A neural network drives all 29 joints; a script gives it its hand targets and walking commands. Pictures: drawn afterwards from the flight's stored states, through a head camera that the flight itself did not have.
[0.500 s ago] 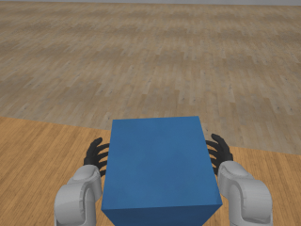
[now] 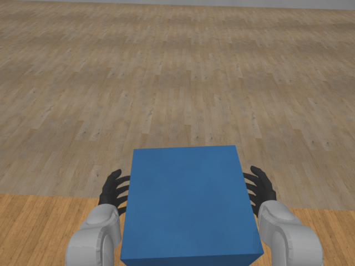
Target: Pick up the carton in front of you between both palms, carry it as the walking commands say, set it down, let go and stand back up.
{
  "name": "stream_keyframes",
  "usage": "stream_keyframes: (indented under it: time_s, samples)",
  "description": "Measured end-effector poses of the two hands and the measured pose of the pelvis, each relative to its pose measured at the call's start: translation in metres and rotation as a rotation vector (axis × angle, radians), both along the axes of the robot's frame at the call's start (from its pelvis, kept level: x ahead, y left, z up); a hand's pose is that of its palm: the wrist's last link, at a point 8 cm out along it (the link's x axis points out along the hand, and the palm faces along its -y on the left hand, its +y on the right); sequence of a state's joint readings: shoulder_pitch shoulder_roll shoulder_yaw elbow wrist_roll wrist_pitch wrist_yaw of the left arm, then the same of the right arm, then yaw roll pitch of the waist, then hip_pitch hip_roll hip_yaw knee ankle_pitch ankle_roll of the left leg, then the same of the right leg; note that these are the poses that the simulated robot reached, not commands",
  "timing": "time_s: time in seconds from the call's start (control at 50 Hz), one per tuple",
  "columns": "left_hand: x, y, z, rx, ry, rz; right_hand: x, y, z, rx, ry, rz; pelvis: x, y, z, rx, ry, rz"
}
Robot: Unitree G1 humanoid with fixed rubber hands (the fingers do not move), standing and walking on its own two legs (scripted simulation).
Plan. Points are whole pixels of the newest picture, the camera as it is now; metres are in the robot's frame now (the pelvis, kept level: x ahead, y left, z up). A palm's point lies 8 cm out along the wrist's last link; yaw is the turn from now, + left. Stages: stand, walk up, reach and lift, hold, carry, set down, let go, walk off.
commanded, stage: carry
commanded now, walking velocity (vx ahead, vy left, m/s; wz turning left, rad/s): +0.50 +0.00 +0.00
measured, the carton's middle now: (186, 217) +0.24 -0.01 +0.01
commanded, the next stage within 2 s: none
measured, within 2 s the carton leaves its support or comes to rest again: neither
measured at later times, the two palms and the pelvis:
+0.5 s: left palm (140, 82) +0.64 +0.12 +0.10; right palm (232, 79) +0.66 -0.18 +0.10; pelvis +0.32 -0.05 -0.01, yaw +2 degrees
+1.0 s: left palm (146, 45) +1.00 +0.12 +0.06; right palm (213, 43) +1.00 -0.18 +0.07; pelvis +0.66 -0.01 -0.03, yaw +1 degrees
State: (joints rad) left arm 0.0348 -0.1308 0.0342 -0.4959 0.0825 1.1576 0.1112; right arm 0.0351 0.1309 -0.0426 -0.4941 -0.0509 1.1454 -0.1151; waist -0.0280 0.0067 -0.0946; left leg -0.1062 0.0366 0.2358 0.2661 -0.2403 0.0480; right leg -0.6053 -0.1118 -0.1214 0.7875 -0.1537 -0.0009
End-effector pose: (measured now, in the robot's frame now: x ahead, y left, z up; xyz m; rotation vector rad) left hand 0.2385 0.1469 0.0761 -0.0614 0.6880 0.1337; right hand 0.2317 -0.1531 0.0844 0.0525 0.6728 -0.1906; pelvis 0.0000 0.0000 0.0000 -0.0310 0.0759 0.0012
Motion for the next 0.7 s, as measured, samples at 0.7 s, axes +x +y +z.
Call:
stream_keyframes:
  time_s: [0.7]
  samples:
    - [0.583,-0.024,0.001,-0.009,-0.063,0.013,0.584,-0.024,0.0,-0.005,-0.065,0.01,0.472,-0.024,-0.039,0.03,-0.003,0.001]
